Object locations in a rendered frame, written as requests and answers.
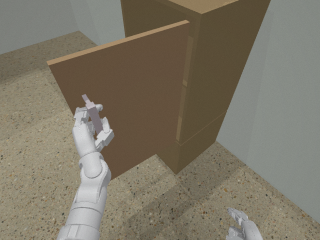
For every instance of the cupboard door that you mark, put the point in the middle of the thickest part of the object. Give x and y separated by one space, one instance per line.
138 80

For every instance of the handle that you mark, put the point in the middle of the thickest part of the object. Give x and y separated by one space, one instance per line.
93 113

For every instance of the robot right hand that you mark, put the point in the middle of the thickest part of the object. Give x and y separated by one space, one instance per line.
249 230

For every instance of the left robot forearm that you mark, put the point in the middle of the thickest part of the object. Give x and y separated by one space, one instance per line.
88 206

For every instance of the robot left hand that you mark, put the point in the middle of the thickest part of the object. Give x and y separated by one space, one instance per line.
84 130

